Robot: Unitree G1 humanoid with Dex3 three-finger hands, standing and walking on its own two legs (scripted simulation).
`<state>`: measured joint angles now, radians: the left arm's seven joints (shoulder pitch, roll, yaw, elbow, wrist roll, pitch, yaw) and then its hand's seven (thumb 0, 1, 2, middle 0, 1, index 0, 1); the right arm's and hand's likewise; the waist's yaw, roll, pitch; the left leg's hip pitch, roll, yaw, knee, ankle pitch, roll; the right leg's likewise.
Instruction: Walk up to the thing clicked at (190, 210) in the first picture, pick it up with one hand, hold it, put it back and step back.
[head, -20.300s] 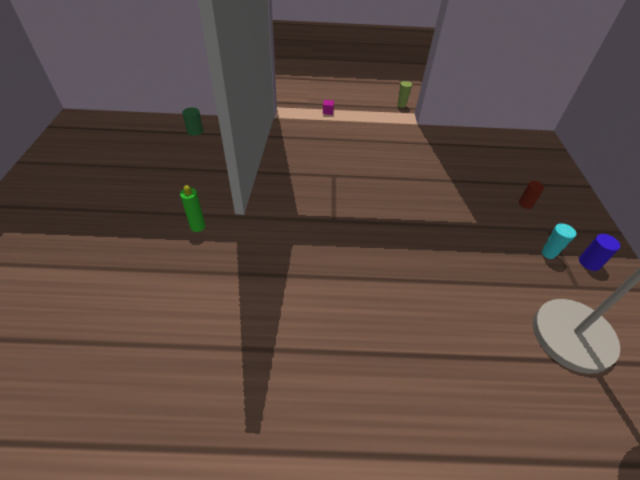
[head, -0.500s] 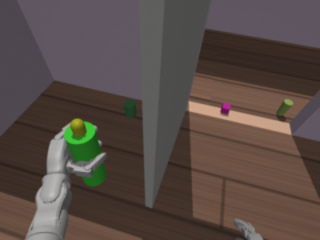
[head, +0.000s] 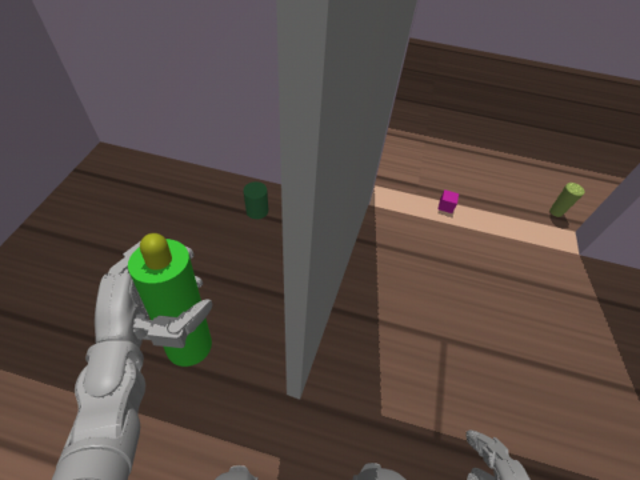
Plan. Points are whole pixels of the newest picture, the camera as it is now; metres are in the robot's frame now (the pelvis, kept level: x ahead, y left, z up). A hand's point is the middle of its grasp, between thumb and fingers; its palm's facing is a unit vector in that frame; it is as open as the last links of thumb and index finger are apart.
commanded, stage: crouch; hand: left
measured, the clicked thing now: (173, 300) +0.34 +0.17 +0.02
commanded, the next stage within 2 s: lower in 1.58 s
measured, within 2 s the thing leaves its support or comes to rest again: neither
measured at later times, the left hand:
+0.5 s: hand (197, 354) +0.36 +0.19 -0.22, palm faces +0.10 -1.00 -0.02, open 9.1 cm
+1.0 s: hand (208, 375) +0.38 +0.20 -0.41, palm faces +0.13 -0.99 -0.02, open 9.1 cm
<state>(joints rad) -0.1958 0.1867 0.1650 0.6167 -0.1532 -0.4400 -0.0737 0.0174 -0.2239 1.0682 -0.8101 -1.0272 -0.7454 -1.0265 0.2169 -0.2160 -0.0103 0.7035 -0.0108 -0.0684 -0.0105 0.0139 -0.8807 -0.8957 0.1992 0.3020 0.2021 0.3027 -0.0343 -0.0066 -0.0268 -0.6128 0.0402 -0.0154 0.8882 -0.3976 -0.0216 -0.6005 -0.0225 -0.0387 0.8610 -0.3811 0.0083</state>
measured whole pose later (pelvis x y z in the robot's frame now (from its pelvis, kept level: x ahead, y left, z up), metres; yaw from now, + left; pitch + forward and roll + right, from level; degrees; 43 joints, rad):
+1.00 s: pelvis -0.07 +0.00 -0.35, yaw -3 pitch +32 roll -4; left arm -0.63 0.39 0.47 1.10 -0.11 -0.78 -0.18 0.02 -0.25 1.09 -0.81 -1.04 -0.75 -1.04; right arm 0.08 -0.27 0.04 0.77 -0.12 -0.04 0.08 0.01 -0.92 -0.91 0.20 0.30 0.20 0.30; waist -0.14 -0.03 -0.11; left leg -2.13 0.02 -0.10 2.26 -0.69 -0.04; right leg -2.10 -0.02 -0.04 2.21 -0.66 0.00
